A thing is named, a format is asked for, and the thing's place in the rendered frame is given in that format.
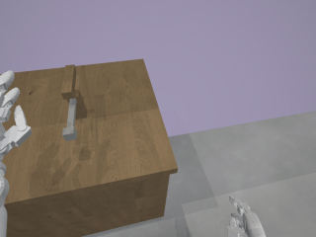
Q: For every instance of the left robot hand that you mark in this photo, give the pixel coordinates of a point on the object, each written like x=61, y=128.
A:
x=18, y=133

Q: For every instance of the right robot hand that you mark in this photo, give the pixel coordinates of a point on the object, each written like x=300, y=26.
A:
x=249, y=225

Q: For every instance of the tap lever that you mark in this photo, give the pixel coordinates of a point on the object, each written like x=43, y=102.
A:
x=69, y=132

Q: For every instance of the counter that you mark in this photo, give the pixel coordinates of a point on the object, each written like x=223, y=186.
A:
x=116, y=172

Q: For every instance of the left robot forearm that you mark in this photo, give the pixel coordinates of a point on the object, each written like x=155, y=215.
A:
x=4, y=189

